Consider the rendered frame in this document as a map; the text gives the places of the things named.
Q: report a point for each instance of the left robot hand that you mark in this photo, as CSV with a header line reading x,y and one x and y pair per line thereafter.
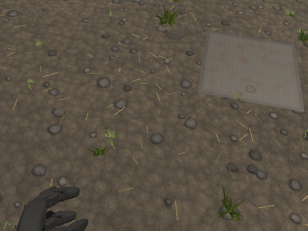
x,y
36,218

